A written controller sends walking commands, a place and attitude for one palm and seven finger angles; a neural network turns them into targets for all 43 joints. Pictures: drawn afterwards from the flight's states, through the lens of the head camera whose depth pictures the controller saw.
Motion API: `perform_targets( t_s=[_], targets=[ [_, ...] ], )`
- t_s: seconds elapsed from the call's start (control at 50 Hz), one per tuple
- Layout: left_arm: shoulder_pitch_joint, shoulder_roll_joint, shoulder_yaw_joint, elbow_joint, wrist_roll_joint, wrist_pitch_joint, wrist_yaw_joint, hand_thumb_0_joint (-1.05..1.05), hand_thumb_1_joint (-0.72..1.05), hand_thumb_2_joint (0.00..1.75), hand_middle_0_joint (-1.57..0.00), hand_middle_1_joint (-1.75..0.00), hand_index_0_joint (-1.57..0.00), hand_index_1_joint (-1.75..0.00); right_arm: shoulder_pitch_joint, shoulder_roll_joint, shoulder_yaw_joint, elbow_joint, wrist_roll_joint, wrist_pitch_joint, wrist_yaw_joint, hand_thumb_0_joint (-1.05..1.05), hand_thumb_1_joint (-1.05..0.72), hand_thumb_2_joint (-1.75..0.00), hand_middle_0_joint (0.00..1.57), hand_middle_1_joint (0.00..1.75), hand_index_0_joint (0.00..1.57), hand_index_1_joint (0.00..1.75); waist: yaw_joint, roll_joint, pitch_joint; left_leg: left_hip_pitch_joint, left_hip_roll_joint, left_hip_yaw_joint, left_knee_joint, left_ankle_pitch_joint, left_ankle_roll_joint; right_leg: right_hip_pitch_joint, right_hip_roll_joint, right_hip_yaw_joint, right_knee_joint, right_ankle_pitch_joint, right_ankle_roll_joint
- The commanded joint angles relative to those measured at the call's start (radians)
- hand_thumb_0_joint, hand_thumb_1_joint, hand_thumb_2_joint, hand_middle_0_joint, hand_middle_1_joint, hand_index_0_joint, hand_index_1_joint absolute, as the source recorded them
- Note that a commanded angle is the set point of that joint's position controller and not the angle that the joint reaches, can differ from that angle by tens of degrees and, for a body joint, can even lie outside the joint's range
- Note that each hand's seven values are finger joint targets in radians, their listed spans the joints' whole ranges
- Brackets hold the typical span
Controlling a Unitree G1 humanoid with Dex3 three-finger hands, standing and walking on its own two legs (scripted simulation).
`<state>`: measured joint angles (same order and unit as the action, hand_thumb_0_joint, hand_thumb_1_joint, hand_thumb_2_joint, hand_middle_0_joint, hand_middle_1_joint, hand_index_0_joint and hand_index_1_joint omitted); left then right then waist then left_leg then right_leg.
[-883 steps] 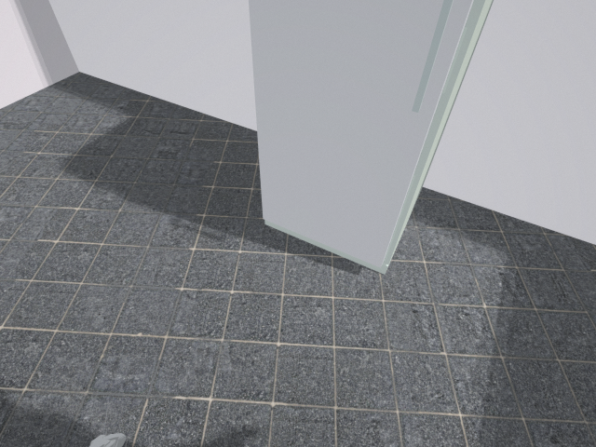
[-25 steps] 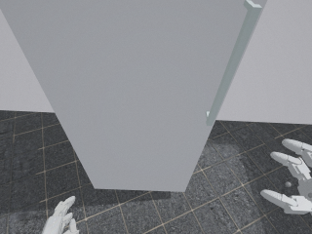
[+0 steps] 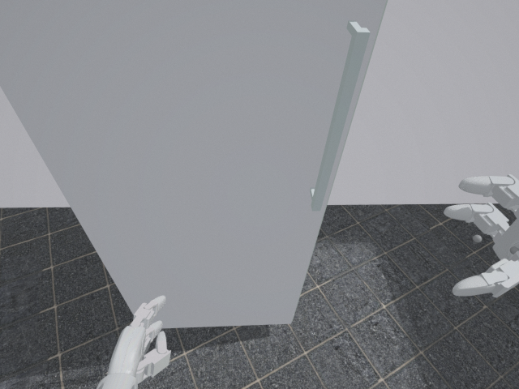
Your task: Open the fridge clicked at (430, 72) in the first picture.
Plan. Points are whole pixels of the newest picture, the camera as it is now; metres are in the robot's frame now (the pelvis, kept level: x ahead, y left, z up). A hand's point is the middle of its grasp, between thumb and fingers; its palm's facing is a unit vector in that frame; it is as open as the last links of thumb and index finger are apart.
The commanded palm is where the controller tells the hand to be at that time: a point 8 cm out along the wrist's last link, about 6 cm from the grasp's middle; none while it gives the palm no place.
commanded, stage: raise the hand to about handle height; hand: right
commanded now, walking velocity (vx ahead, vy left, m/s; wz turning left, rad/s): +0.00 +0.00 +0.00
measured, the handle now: (331, 133) +0.46 -0.11 +0.18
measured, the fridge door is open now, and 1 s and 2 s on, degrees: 0 0 0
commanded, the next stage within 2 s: move the hooked fingers beside the handle in 0.60 s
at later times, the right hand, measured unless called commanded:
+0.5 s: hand (475, 203) +0.29 -0.26 +0.21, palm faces +0.12 +0.99 -0.10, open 14.0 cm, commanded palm +0.25 -0.29 +0.20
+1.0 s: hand (444, 209) +0.30 -0.24 +0.18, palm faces +0.05 +0.99 -0.09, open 14.0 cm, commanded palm +0.28 -0.28 +0.20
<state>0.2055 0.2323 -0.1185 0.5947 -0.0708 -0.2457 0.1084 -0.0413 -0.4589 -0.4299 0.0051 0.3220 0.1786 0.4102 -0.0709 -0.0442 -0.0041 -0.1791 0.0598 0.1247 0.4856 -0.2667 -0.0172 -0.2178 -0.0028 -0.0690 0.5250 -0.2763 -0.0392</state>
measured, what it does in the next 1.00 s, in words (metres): stands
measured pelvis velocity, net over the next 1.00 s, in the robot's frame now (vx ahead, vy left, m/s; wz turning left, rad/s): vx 0.01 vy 0.03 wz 0.00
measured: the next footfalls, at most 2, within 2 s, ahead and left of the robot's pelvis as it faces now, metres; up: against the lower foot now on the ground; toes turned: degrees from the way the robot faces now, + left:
none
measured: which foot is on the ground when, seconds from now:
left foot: down 0.00-1.00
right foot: down 0.00-1.00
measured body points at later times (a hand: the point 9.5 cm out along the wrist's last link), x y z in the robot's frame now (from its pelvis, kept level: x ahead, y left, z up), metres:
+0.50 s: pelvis +0.01 +0.03 +0.00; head -0.01 +0.05 +0.45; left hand +0.20 +0.26 -0.06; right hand +0.27 -0.31 +0.22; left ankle +0.00 +0.13 -0.74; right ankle +0.01 -0.09 -0.74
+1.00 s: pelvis +0.01 +0.03 +0.00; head -0.01 +0.06 +0.45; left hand +0.20 +0.27 -0.07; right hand +0.29 -0.29 +0.19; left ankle +0.00 +0.13 -0.74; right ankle +0.01 -0.09 -0.74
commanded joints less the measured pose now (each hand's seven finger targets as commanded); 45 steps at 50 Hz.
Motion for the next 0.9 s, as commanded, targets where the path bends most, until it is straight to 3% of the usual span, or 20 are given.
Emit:
perform_targets(
  t_s=[0.0, 0.02, 0.08, 0.12, 0.18, 0.22, 0.3, 0.32, 0.36, 0.4, 0.42, 0.46, 0.5, 0.52, 0.64, 0.7, 0.72, 0.78, 0.82, 0.88],
  targets=[
    [-0.119, 0.137, 0.064, -0.147, -0.004, -0.065, 0.013, 0.0, 0.9, 0.9, -0.2, -0.3, -0.2, -0.3, -0.402, -0.342, -0.187, -0.237, 0.036, -0.123, -0.011, 0.0, 0.5, -0.3, 0.3, 1.2, 0.3, 1.2, 0.018, -0.123, -0.225, 0.002, -0.065, -0.029, -0.064, 0.174, 0.051, 0.18, -0.016, 0.143, -0.121, 0.24, 0.036],
    [-0.113, 0.141, 0.067, -0.137, -0.005, -0.059, 0.011, 0.0, 0.9, 0.9, -0.2, -0.3, -0.2, -0.3, -0.382, -0.348, -0.191, -0.18, 0.035, -0.106, -0.007, 0.0, 0.5, -0.3, 0.3, 1.2, 0.3, 1.2, 0.016, -0.09, -0.211, 0.015, -0.066, -0.031, -0.078, 0.19, 0.051, 0.167, -0.016, 0.134, -0.119, 0.245, 0.032],
    [-0.11, 0.157, 0.069, -0.122, -0.021, -0.049, 0.014, 0.0, 0.9, 0.9, -0.2, -0.3, -0.2, -0.3, -0.439, -0.32, -0.13, -0.03, 0.015, -0.019, 0.022, 0.0, 0.5, -0.3, 0.3, 1.2, 0.3, 1.2, 0.033, -0.105, -0.098, -0.038, -0.056, -0.03, -0.095, 0.138, 0.049, 0.119, -0.015, 0.136, -0.145, 0.166, 0.031],
    [-0.099, 0.167, 0.075, -0.126, -0.03, -0.039, 0.009, 0.0, 0.9, 0.9, -0.2, -0.3, -0.2, -0.3, -0.352, -0.253, -0.066, 0.1, 0.012, 0.043, 0.052, 0.0, 0.5, -0.3, 0.3, 1.2, 0.3, 1.2, 0.036, -0.012, -0.04, -0.052, -0.052, -0.034, -0.109, 0.122, 0.048, 0.077, -0.016, 0.13, -0.143, 0.132, 0.025],
    [-0.11, 0.18, 0.082, -0.158, -0.033, -0.028, 0.0, 0.0, 0.9, 0.9, -0.2, -0.3, -0.2, -0.3, -0.346, -0.262, -0.048, 0.067, 0.016, 0.081, 0.09, 0.0, 0.5, -0.3, 0.3, 1.2, 0.3, 1.2, 0.035, 0.016, -0.094, -0.05, -0.045, -0.038, -0.089, 0.13, 0.043, 0.077, -0.006, 0.127, -0.119, 0.134, 0.016],
    [-0.13, 0.168, 0.084, -0.179, -0.028, -0.027, -0.008, 0.0, 0.9, 0.9, -0.2, -0.3, -0.2, -0.3, -0.345, -0.315, -0.1, -0.058, 0.028, 0.042, 0.087, 0.0, 0.5, -0.3, 0.3, 1.2, 0.3, 1.2, 0.023, 0.046, -0.185, 0.001, -0.044, -0.05, -0.08, 0.179, 0.042, 0.109, -0.007, 0.116, -0.09, 0.193, 0.012],
    [-0.139, 0.145, 0.083, -0.197, -0.011, -0.047, -0.005, 0.0, 0.9, 0.9, -0.2, -0.3, -0.2, -0.3, -0.387, -0.423, -0.256, -0.295, 0.059, -0.094, 0.029, 0.0, 0.5, -0.3, 0.3, 1.2, 0.3, 1.2, -0.001, -0.053, -0.35, 0.078, -0.053, -0.048, -0.054, 0.276, 0.043, 0.2, 0.002, 0.106, -0.081, 0.303, 0.009],
    [-0.131, 0.145, 0.081, -0.181, -0.005, -0.049, -0.006, 0.0, 0.9, 0.9, -0.2, -0.3, -0.2, -0.3, -0.363, -0.458, -0.289, -0.306, 0.058, -0.115, 0.006, 0.0, 0.5, -0.3, 0.3, 1.2, 0.3, 1.2, -0.006, -0.053, -0.331, 0.087, -0.054, -0.051, -0.061, 0.289, 0.043, 0.186, -0.002, 0.098, -0.076, 0.313, 0.011],
    [-0.125, 0.139, 0.082, -0.165, -0.009, -0.053, -0.003, 0.0, 0.9, 0.9, -0.2, -0.3, -0.2, -0.3, -0.343, -0.397, -0.272, -0.227, 0.056, -0.12, -0.019, 0.0, 0.5, -0.3, 0.3, 1.2, 0.3, 1.2, 0.004, -0.083, -0.244, 0.054, -0.053, -0.046, -0.07, 0.281, 0.042, 0.159, -0.003, 0.087, -0.092, 0.287, 0.012],
    [-0.115, 0.149, 0.088, -0.14, -0.016, -0.052, 0.001, 0.0, 0.9, 0.9, -0.2, -0.3, -0.2, -0.3, -0.349, -0.345, -0.223, -0.115, 0.04, -0.081, -0.025, 0.0, 0.5, -0.3, 0.3, 1.2, 0.3, 1.2, 0.02, -0.137, -0.131, -0.007, -0.048, -0.047, -0.085, 0.235, 0.042, 0.124, -0.004, 0.083, -0.105, 0.23, 0.017],
    [-0.104, 0.158, 0.093, -0.132, -0.02, -0.045, 0.0, 0.0, 0.9, 0.9, -0.2, -0.3, -0.2, -0.3, -0.333, -0.331, -0.199, -0.058, 0.029, -0.049, -0.023, 0.0, 0.5, -0.3, 0.3, 1.2, 0.3, 1.2, 0.021, -0.094, -0.088, -0.015, -0.044, -0.052, -0.097, 0.232, 0.042, 0.102, -0.008, 0.081, -0.102, 0.219, 0.016],
    [-0.105, 0.166, 0.093, -0.136, -0.03, -0.039, 0.006, 0.0, 0.9, 0.9, -0.2, -0.3, -0.2, -0.3, -0.367, -0.287, -0.117, -0.005, 0.015, 0.011, -0.003, 0.0, 0.5, -0.3, 0.3, 1.2, 0.3, 1.2, 0.039, -0.084, -0.046, -0.05, -0.04, -0.058, -0.105, 0.198, 0.033, 0.087, -0.005, 0.081, -0.106, 0.174, 0.012],
    [-0.105, 0.172, 0.096, -0.148, -0.033, -0.037, 0.01, 0.0, 0.9, 0.9, -0.2, -0.3, -0.2, -0.3, -0.38, -0.275, -0.077, 0.004, 0.01, 0.044, 0.023, 0.0, 0.5, -0.3, 0.3, 1.2, 0.3, 1.2, 0.046, -0.034, -0.083, -0.043, -0.035, -0.066, -0.099, 0.203, 0.026, 0.095, -0.003, 0.086, -0.093, 0.172, 0.006],
    [-0.103, 0.172, 0.097, -0.151, -0.034, -0.033, 0.009, 0.0, 0.9, 0.9, -0.2, -0.3, -0.2, -0.3, -0.372, -0.26, -0.053, -0.008, 0.012, 0.044, 0.035, 0.0, 0.5, -0.3, 0.3, 1.2, 0.3, 1.2, 0.05, 0.034, -0.098, -0.027, -0.032, -0.072, -0.098, 0.226, 0.021, 0.096, -0.009, 0.084, -0.08, 0.188, 0.002],
    [-0.142, 0.152, 0.091, -0.174, -0.018, -0.041, 0.006, 0.0, 0.9, 0.9, -0.2, -0.3, -0.2, -0.3, -0.38, -0.414, -0.246, -0.194, 0.06, -0.08, 0.042, 0.0, 0.5, -0.3, 0.3, 1.2, 0.3, 1.2, 0.012, 0.036, -0.327, 0.108, -0.018, -0.101, -0.046, 0.39, 0.002, 0.136, 0.006, 0.082, -0.038, 0.275, -0.002],
    [-0.138, 0.145, 0.09, -0.159, -0.02, -0.048, 0.007, 0.0, 0.9, 0.9, -0.2, -0.3, -0.2, -0.3, -0.357, -0.369, -0.237, -0.13, 0.065, -0.098, 0.021, 0.0, 0.5, -0.3, 0.3, 1.2, 0.3, 1.2, 0.015, -0.015, -0.248, 0.051, -0.026, -0.08, -0.05, 0.374, 0.01, 0.135, 0.005, 0.074, -0.047, 0.266, 0.002],
    [-0.123, 0.153, 0.095, -0.144, -0.019, -0.044, 0.005, 0.0, 0.9, 0.9, -0.2, -0.3, -0.2, -0.3, -0.313, -0.392, -0.257, -0.076, 0.057, -0.084, 0.01, 0.0, 0.5, -0.3, 0.3, 1.2, 0.3, 1.2, 0.011, 0.017, -0.206, 0.043, -0.02, -0.089, -0.06, 0.366, 0.005, 0.104, -0.002, 0.075, -0.044, 0.252, 0.004],
    [-0.119, 0.163, 0.094, -0.135, -0.028, -0.035, 0.008, 0.0, 0.9, 0.9, -0.2, -0.3, -0.2, -0.3, -0.355, -0.321, -0.164, 0.031, 0.034, -0.02, 0.014, 0.0, 0.5, -0.3, 0.3, 1.2, 0.3, 1.2, 0.037, -0.016, -0.085, -0.047, -0.02, -0.088, -0.078, 0.277, 0.007, 0.069, -0.003, 0.074, -0.057, 0.191, 0.006],
    [-0.12, 0.169, 0.098, -0.142, -0.033, -0.029, 0.01, 0.0, 0.9, 0.9, -0.2, -0.3, -0.2, -0.3, -0.39, -0.29, -0.099, 0.035, 0.021, 0.007, 0.026, 0.0, 0.5, -0.3, 0.3, 1.2, 0.3, 1.2, 0.048, -0.017, -0.076, -0.054, -0.009, -0.114, -0.086, 0.244, 0.005, 0.064, -0.008, 0.076, -0.045, 0.173, 0.008],
    [-0.123, 0.164, 0.097, -0.157, -0.033, -0.032, 0.021, 0.0, 0.9, 0.9, -0.2, -0.3, -0.2, -0.3, -0.524, -0.285, -0.047, -0.044, 0.012, -0.01, 0.038, 0.0, 0.5, -0.3, 0.3, 1.2, 0.3, 1.2, 0.066, -0.03, -0.159, -0.053, -0.023, -0.091, -0.074, 0.21, 0.013, 0.116, 0.0, 0.085, -0.048, 0.173, -0.002]
  ],
)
